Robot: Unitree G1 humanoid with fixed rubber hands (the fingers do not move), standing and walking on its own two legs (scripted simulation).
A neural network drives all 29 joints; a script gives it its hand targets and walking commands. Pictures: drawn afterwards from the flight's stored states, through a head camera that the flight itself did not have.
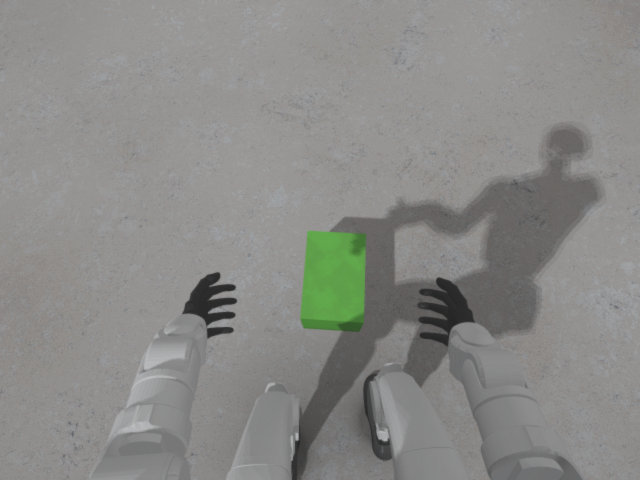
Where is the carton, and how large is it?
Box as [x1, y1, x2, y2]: [300, 231, 365, 331]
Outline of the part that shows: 308,231 300,315 303,327 358,331 363,323 365,234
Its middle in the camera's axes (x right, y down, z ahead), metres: +0.05 +0.12 +1.08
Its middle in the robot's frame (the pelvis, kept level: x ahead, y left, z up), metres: +0.49 -0.04 -0.61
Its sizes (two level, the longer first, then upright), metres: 0.241 0.160 0.155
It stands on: the floor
